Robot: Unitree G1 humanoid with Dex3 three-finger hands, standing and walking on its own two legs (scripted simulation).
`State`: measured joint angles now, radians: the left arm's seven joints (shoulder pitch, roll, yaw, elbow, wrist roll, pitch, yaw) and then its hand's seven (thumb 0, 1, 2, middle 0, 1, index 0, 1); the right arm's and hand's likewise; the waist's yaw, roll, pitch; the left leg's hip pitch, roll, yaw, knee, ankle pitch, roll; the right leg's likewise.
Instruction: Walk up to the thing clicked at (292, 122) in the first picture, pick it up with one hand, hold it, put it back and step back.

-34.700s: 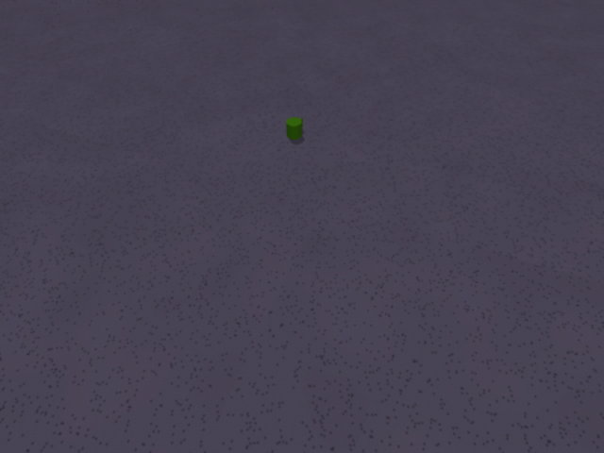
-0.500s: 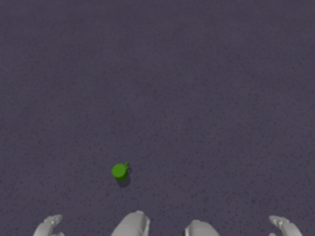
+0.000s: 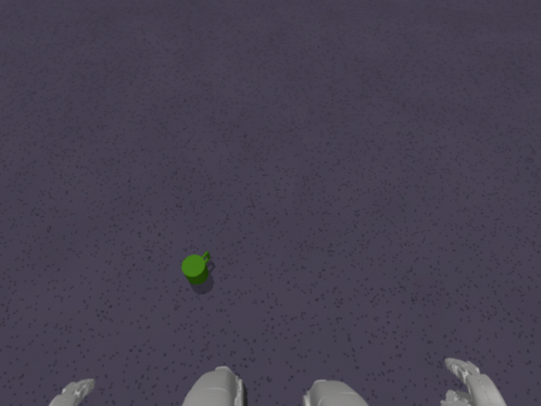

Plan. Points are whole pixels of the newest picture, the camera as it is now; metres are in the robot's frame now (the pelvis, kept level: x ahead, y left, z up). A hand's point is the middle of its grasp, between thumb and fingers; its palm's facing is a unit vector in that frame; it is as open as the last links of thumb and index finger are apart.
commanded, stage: step back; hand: left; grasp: from above
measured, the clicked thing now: (198, 266) +0.57 +0.27 -0.71
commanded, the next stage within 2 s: none
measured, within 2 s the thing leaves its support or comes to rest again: neither
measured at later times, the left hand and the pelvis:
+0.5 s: hand out of the picture -0.03 +0.28 -0.14, palm faces +0.05 -0.92 -0.38, open 7.4 cm; pelvis -0.14 +0.00 +0.01, yaw +3 degrees
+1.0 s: hand out of the picture -0.23 +0.23 -0.12, palm faces +0.02 -0.89 -0.45, open 7.4 cm; pelvis -0.30 -0.04 +0.01, yaw +2 degrees
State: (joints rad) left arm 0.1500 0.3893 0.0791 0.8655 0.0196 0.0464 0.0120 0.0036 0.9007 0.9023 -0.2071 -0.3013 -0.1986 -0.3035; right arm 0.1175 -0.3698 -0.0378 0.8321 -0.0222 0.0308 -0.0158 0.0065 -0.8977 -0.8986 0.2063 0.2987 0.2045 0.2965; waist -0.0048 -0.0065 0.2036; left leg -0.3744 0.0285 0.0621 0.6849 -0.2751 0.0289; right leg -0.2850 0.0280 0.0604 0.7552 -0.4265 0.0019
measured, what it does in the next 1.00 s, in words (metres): walks backwards: right foot, then left foot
